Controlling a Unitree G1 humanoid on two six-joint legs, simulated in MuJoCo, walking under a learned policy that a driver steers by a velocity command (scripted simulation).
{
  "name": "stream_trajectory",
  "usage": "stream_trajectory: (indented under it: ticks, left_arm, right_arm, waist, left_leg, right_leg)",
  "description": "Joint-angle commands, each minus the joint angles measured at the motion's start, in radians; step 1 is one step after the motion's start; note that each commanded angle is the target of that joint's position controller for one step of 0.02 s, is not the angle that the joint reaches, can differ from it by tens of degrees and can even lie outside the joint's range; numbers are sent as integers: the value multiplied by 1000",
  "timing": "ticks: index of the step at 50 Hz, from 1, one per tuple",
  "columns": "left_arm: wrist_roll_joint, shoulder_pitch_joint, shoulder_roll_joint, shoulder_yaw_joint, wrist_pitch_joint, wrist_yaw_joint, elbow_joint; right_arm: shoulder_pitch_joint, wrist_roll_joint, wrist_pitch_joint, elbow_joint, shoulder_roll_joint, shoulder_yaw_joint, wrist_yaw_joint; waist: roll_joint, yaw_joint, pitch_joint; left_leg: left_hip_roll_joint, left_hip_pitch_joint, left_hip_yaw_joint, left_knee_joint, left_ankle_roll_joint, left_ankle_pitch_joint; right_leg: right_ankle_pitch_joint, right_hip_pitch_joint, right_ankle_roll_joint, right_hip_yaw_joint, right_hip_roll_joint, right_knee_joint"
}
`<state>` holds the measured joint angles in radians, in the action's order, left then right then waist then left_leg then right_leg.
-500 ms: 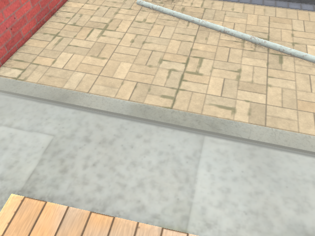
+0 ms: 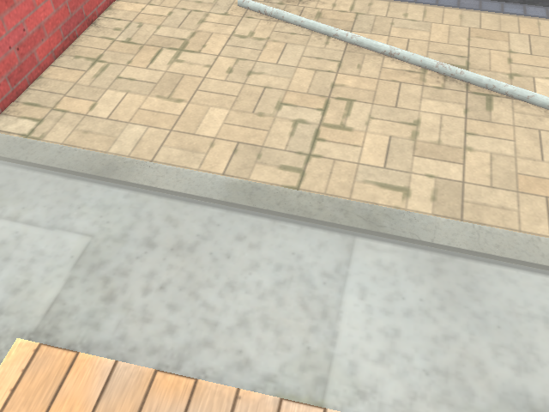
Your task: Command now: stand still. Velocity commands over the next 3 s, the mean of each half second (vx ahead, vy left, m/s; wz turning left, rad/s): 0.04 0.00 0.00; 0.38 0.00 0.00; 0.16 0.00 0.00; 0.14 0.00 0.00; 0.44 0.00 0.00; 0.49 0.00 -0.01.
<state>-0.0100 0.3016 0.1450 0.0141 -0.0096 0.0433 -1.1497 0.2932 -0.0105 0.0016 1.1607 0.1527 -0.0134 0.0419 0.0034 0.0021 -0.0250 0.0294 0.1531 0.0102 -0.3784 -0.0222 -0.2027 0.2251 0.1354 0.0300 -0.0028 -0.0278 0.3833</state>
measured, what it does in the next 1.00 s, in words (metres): walks ahead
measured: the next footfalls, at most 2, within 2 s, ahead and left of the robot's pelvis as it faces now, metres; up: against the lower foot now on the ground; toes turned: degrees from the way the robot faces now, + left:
right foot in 1.12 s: +0.47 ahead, -0.04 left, +0.06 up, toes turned -5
left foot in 1.60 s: +0.48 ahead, +0.14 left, +0.06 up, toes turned +3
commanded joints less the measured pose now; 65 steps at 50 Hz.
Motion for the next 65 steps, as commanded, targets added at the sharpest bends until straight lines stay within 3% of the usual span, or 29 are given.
stream_trajectory:
  ticks: [1, 18, 22, 24, 26, 27, 30, 32, 33, 34, 35, 36, 37, 39, 43, 47, 50, 52, 53, 54, 55, 56, 57, 58, 59, 60, 61, 63, 65]
  left_arm:
    - [0, 71, 76, -11, -4, 3, 5]
    - [-1, 99, 55, -13, -5, 6, -4]
    - [-5, 114, 96, -35, 6, 2, 6]
    - [-5, 162, 109, -47, 10, -2, 11]
    - [-8, 223, 141, -65, 5, -3, -1]
    - [-11, 220, 144, -71, 0, -5, 3]
    - [-13, 148, 155, -80, -19, -13, 34]
    - [2, 61, 142, -81, -26, -18, 64]
    - [-2, 34, 123, -77, -34, -19, 81]
    - [-6, 12, 56, -59, -48, -26, 106]
    - [-10, 14, 50, -59, -53, -37, 142]
    - [-41, -14, 105, -71, -52, -46, 140]
    - [-40, -31, 80, -66, -59, -58, 146]
    - [-26, -32, 74, -69, -68, -75, 142]
    - [-28, -57, 55, -72, -39, -75, 161]
    - [-29, -292, 47, -57, -30, -66, 286]
    - [-21, -408, 33, -24, -30, -77, 380]
    - [6, -369, -1, -6, -23, -74, 367]
    - [3, -242, 40, -23, -20, -61, 324]
    - [5, -20, 79, -41, -21, -49, 257]
    - [9, 166, 117, -58, -30, -42, 199]
    - [-18, 235, 212, -85, -46, -41, 175]
    - [-21, 218, 309, -105, -53, -43, 169]
    - [20, 116, 279, -105, -50, -47, 202]
    - [18, -1, 229, -93, -54, -43, 212]
    - [11, -41, 153, -78, -61, -44, 209]
    - [6, -57, 110, -69, -70, -39, 201]
    - [-4, -35, 57, -53, -81, -35, 174]
    - [-7, -5, 77, -52, -102, -43, 160]
  right_arm:
    - [70, 0, 4, -3, 72, 10, 3]
    - [99, 0, 4, 7, 49, 13, 6]
    - [100, -7, -3, -10, 65, 26, 1]
    - [67, -18, -1, -43, 48, 27, -10]
    - [21, -33, 17, -83, 5, 19, -22]
    - [-8, -35, 28, -104, 20, 23, -27]
    - [13, -20, 57, -129, 30, 34, -45]
    - [163, -3, 67, -77, 7, 39, -43]
    - [258, -4, 71, -44, 31, 51, -36]
    - [382, -20, 78, -25, 107, 72, -25]
    - [486, -11, 65, 6, 202, 97, -25]
    - [390, -15, 58, -17, 141, 84, -24]
    - [298, -14, 63, -54, 123, 76, -30]
    - [228, -13, 81, -81, 96, 63, -30]
    - [344, -14, 99, -31, 67, 43, -26]
    - [406, -28, 101, -11, 69, 28, -20]
    - [325, -22, 97, -29, 39, 10, -9]
    - [290, -12, 100, -44, 97, 11, -15]
    - [320, -6, 106, -38, 132, 16, -22]
    - [301, 0, 115, -37, 158, 22, -20]
    - [253, 22, 119, -43, 181, 32, -19]
    - [277, 34, 122, -57, 159, 34, -22]
    - [449, 68, 101, -80, 5, 12, -35]
    - [390, 18, 95, -87, 93, 40, -31]
    - [320, 11, 80, -119, 71, 44, -33]
    - [250, -12, 69, -132, 67, 46, -29]
    - [206, -19, 55, -144, 61, 52, -27]
    - [217, -17, 19, -153, 40, 52, -21]
    - [210, -7, 2, -162, 35, 55, -14]
  waist:
    - [-4, 0, -53]
    - [-4, 0, -62]
    - [-39, -8, -84]
    - [-76, -35, -158]
    - [-157, -57, -177]
    - [-143, -60, -182]
    - [-110, -10, -157]
    - [-82, 73, -137]
    - [-27, 108, -117]
    - [174, 153, -66]
    - [329, 152, -54]
    - [135, 95, -135]
    - [55, 60, -163]
    - [22, 17, -147]
    - [84, 9, -88]
    - [73, 34, -139]
    - [7, -2, -195]
    - [77, -8, -156]
    - [133, -39, -63]
    - [181, -141, 41]
    - [194, -237, 119]
    - [129, -249, 180]
    - [-215, -118, 361]
    - [-52, -78, 387]
    - [-38, -25, 234]
    - [66, -17, 118]
    - [73, 0, 56]
    - [20, 34, 23]
    - [-1, 50, 38]
  left_leg:
    - [-104, 20, 95, 60, -25, 90]
    - [-105, 19, 91, 51, -23, 100]
    - [-35, 90, 53, -17, -53, -294]
    - [-8, 237, 36, -112, -65, -408]
    - [4, 337, -56, -290, -54, -263]
    - [-26, 350, -54, -346, -53, -226]
    - [-46, 262, -53, -286, -61, -243]
    - [17, -57, -107, -87, -67, -116]
    - [-2, -217, -55, -25, -67, -112]
    - [-219, -336, 257, 142, -95, -296]
    - [-403, -357, 607, 258, -191, -442]
    - [-400, -256, 589, 249, -209, -499]
    - [-365, -186, 507, 252, -199, -457]
    - [-295, -154, 352, 271, -172, -231]
    - [-236, -230, 169, 201, -171, 287]
    - [-257, -275, 152, 216, -211, 378]
    - [-216, -122, 48, 267, -143, 541]
    - [-181, 17, -15, 279, -123, 894]
    - [-196, -8, -44, 151, -123, 1223]
    - [-213, -26, -52, -35, -99, 1380]
    - [-196, -40, -71, -249, -67, 1279]
    - [-131, 19, -74, -523, -39, 878]
    - [92, 265, -75, -1048, 10, -275]
    - [68, 215, 96, -1106, -20, -210]
    - [28, 278, 74, -1117, -16, -170]
    - [-13, 315, 55, -1055, -28, -154]
    - [-48, 310, 73, -979, -37, -136]
    - [-64, 227, 67, -879, -40, -122]
    - [-54, 199, 59, -816, -43, -105]
  right_leg:
    - [-94, 46, 24, 102, 110, -73]
    - [-105, 47, 25, 100, 109, -66]
    - [358, 94, 69, 125, 78, -76]
    - [567, 104, 122, 235, 137, -122]
    - [637, 44, 200, 426, 280, -225]
    - [594, 59, 224, 469, 320, -254]
    - [438, 104, 208, 383, 295, -225]
    - [351, 280, 157, 235, 193, -123]
    - [298, 379, 131, 167, 140, -5]
    - [229, 480, 91, 14, 30, 322]
    - [330, 638, 72, -72, -40, 573]
    - [286, 674, 79, -12, 36, 739]
    - [190, 684, 79, 13, 69, 778]
    - [58, 651, 57, 7, 101, 776]
    - [38, 721, 27, -70, 78, 904]
    - [122, 991, 39, -109, 93, 1087]
    - [55, 842, 53, -127, 103, 774]
    - [-39, 446, 73, -206, 3, 497]
    - [-27, 288, 89, -280, -86, 569]
    - [-76, 109, 124, -220, -100, 578]
    - [-159, -44, 141, -151, -67, 423]
    - [-284, -172, 178, 14, 58, 273]
    - [-772, -381, 403, 586, 463, 143]
    - [-867, -217, 392, 690, 418, 31]
    - [-722, -93, 377, 548, 400, 21]
    - [-603, 12, 328, 445, 358, 0]
    - [-543, 93, 286, 344, 311, -33]
    - [-549, 191, 249, 207, 262, -105]
    - [-652, 187, 248, 127, 245, -135]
